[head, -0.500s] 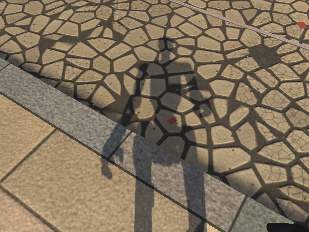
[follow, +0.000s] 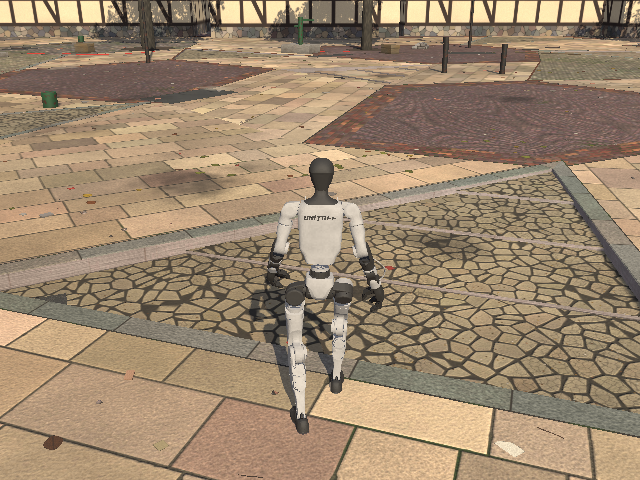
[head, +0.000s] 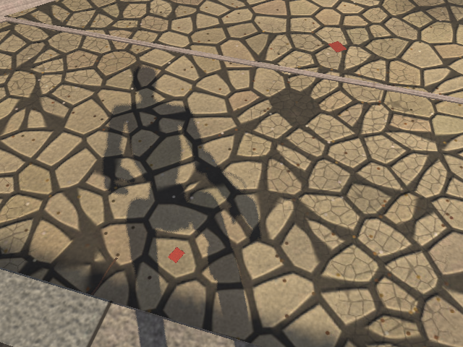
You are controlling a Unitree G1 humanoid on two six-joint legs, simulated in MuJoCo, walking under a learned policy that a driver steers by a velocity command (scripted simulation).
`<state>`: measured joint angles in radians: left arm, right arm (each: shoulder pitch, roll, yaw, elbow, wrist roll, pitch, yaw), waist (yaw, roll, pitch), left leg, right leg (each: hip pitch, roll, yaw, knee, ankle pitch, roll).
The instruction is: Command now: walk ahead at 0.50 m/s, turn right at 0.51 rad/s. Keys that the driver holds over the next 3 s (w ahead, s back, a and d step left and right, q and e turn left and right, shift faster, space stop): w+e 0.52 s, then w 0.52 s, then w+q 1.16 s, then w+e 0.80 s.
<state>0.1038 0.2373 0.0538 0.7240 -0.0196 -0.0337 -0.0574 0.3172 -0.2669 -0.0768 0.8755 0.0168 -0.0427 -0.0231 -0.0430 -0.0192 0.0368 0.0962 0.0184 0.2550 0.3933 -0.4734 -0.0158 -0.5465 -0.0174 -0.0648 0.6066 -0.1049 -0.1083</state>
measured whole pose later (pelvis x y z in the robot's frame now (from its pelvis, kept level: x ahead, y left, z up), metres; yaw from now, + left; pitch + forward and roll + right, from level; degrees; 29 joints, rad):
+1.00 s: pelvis +0.51 -0.19 -0.09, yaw -24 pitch +2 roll +5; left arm 0.03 0.26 0.05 0.66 -0.01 -0.08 -0.07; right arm 0.54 -0.27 -0.07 0.89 0.02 -0.05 -0.02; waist -0.12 -0.07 -0.02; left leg -0.10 0.09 0.01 1.01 -0.79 -0.08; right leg -0.40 -0.08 0.05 0.39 0.26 -0.07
